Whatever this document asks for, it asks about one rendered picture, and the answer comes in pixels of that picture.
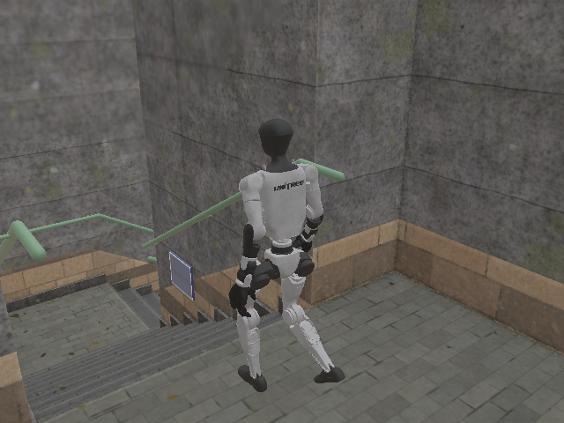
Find stairs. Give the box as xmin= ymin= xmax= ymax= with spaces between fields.
xmin=22 ymin=312 xmax=282 ymax=423
xmin=118 ymin=288 xmax=162 ymax=328

